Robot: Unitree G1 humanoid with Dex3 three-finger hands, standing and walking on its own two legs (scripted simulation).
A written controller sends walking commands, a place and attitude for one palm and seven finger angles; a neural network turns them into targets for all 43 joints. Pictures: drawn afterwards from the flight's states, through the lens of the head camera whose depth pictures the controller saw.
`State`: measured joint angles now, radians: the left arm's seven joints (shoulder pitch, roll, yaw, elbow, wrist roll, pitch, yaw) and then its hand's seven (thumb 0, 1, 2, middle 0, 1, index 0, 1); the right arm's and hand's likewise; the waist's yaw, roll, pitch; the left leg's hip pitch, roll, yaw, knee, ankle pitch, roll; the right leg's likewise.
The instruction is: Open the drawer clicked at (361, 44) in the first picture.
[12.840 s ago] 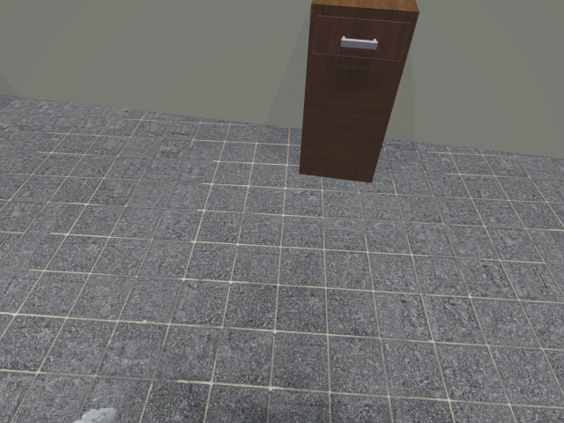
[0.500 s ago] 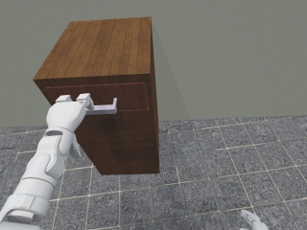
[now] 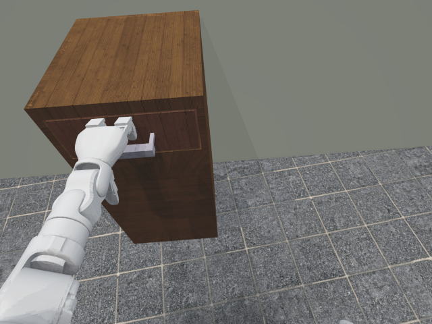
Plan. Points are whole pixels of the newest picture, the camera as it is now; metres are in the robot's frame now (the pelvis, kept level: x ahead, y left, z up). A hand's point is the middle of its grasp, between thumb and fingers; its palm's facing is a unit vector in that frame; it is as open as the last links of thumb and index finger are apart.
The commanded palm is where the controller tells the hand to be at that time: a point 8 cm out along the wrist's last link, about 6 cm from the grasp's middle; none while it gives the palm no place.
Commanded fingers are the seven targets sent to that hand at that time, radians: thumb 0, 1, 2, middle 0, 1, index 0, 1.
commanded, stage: move the hooked fingers above the handle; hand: left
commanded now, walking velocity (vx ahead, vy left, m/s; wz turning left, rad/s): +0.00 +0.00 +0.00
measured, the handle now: (127, 145) +0.52 +0.26 -0.02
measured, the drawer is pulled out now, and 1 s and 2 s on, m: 0.00 0.00 0.00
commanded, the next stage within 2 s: none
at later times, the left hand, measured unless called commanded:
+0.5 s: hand (125, 145) +0.46 +0.23 +0.04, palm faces -0.05 -0.01 -1.00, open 13.8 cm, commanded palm +0.46 +0.24 +0.10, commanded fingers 0.00 -0.50 0.30 -0.30 -1.20 -0.30 -1.20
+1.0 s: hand (112, 150) +0.46 +0.26 +0.03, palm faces -0.10 +0.02 -0.99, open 13.8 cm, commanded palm +0.46 +0.25 +0.09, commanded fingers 0.00 -0.50 0.30 -0.30 -1.20 -0.30 -1.20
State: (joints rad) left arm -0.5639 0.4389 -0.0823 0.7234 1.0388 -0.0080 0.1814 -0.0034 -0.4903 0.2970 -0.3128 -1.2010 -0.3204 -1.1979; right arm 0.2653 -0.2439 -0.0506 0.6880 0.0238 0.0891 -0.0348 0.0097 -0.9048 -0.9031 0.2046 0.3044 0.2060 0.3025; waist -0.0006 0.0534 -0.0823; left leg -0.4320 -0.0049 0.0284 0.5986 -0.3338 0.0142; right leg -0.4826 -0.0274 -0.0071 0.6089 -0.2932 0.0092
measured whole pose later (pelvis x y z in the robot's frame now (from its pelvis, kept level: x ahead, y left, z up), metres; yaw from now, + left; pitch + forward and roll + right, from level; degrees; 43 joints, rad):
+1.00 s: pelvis -0.01 +0.00 -0.01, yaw -1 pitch +17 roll -1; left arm -0.81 0.59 0.02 1.08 1.10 -0.12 0.23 0.00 -0.49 0.30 -0.32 -1.21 -0.32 -1.20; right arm 0.36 -0.27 -0.05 0.70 0.01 0.09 -0.05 0.01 -0.90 -0.90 0.21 0.30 0.21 0.30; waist -0.10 0.04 -0.11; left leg -0.65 0.02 0.03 0.71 -0.35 0.01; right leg -0.69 0.00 0.00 0.67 -0.28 0.01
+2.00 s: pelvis +0.00 +0.00 -0.01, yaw -1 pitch +17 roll -1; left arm -0.79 0.54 0.02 1.05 1.08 -0.07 0.27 0.00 -0.49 0.30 -0.34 -1.22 -0.35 -1.22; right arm 0.34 -0.27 -0.06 0.73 0.00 0.11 -0.03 0.01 -0.91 -0.90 0.20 0.30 0.21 0.30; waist -0.10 0.05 -0.13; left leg -0.62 0.02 0.02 0.70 -0.37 0.01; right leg -0.65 0.00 -0.01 0.66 -0.30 0.01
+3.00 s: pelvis +0.00 +0.00 -0.01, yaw +0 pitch +17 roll -1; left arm -0.76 0.54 0.01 1.04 1.10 -0.14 0.29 0.00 -0.49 0.30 -0.31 -1.20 -0.32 -1.20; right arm 0.33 -0.27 -0.07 0.72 -0.01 0.09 -0.03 0.01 -0.90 -0.90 0.21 0.30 0.21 0.30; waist -0.08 0.04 -0.12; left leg -0.66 0.02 0.01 0.74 -0.38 0.01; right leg -0.68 -0.01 -0.02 0.69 -0.31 0.01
